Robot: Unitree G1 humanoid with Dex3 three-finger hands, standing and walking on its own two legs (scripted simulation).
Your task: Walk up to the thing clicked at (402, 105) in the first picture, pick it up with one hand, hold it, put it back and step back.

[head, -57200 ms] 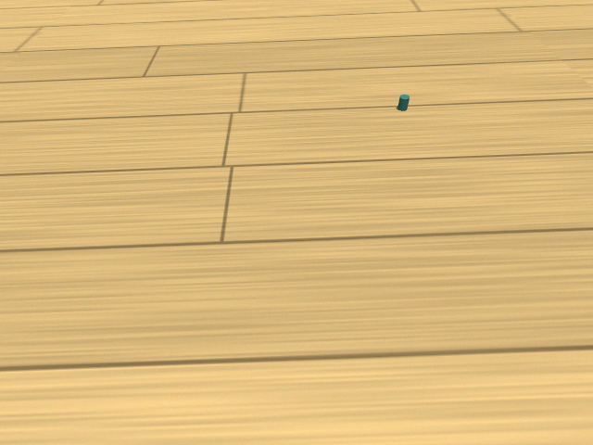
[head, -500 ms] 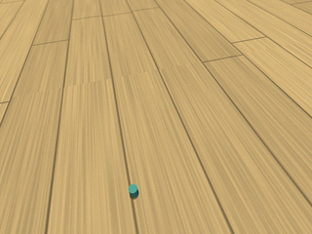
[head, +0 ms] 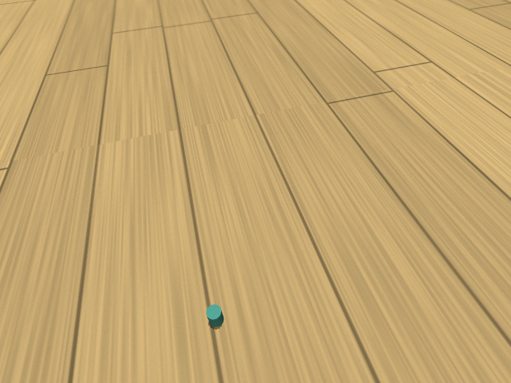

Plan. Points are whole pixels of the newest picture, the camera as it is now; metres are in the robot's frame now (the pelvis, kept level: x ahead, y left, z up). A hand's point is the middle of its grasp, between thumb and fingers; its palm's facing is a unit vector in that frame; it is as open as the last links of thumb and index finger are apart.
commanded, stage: stand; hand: left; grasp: from above
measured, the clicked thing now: (215, 315) +0.50 +0.22 -0.74
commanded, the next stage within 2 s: step back in 0.68 s
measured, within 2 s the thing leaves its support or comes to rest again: neither
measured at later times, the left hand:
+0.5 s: hand out of the picture +0.07 +0.25 -0.16, palm faces +0.02 -0.94 -0.34, open 7.4 cm
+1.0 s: hand out of the picture +0.09 +0.32 -0.18, palm faces +0.00 -0.93 -0.37, open 7.4 cm
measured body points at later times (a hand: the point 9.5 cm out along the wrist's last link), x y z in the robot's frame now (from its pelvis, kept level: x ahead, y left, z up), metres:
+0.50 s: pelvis +0.00 +0.00 +0.00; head +0.01 +0.00 +0.45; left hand +0.07 +0.30 -0.13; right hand +0.07 -0.29 -0.14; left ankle -0.01 +0.14 -0.75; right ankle +0.00 -0.11 -0.75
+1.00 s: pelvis -0.05 +0.05 -0.03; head +0.02 +0.07 +0.42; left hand +0.09 +0.36 -0.16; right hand +0.03 -0.28 -0.14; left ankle -0.05 +0.16 -0.75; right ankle +0.00 -0.11 -0.74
